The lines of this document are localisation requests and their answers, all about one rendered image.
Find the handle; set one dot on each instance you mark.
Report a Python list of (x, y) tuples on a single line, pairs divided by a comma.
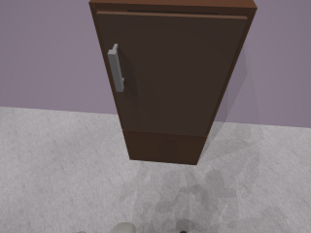
[(116, 68)]

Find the cupboard door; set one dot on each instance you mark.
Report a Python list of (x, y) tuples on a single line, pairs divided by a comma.
[(174, 67)]

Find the robot left thigh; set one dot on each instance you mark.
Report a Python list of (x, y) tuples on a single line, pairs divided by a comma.
[(125, 227)]

